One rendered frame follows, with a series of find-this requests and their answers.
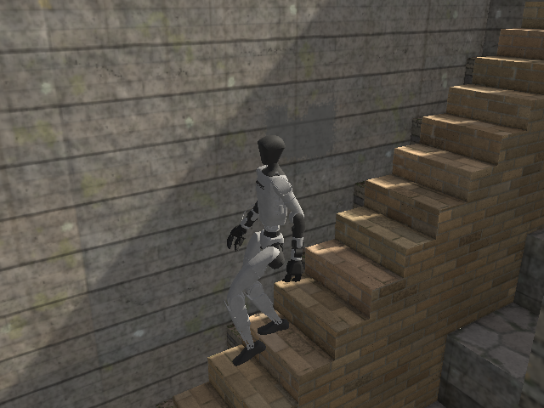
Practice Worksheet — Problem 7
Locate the right robot shin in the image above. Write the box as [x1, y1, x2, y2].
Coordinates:
[246, 291, 282, 325]

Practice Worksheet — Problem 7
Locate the left robot foot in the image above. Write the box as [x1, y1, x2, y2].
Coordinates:
[232, 340, 266, 366]

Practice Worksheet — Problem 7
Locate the left robot upper arm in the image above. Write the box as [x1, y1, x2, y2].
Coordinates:
[271, 177, 304, 223]

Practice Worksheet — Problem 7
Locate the right robot upper arm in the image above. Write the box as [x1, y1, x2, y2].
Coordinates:
[256, 165, 268, 175]

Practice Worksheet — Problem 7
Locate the robot left forearm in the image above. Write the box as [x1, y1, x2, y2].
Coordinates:
[291, 213, 305, 261]

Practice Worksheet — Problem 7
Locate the robot right forearm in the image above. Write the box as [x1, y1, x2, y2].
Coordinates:
[241, 201, 259, 230]

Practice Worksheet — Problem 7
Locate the right robot hand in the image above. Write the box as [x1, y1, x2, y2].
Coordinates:
[227, 224, 247, 252]

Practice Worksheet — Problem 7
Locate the left robot hand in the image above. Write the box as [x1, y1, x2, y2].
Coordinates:
[282, 259, 303, 282]

